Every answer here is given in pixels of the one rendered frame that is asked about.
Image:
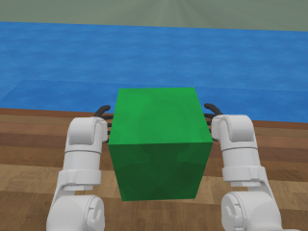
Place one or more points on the left robot upper arm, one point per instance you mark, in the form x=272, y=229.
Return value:
x=77, y=213

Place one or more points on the left robot hand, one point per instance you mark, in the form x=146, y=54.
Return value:
x=99, y=113

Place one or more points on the robot left forearm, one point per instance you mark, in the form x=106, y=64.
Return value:
x=82, y=157

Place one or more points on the carton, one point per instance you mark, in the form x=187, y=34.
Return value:
x=159, y=143

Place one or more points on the robot right forearm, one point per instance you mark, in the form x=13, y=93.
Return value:
x=242, y=167

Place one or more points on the right robot hand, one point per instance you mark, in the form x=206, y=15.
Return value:
x=216, y=112

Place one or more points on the right robot upper arm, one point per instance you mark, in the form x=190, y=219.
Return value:
x=250, y=211

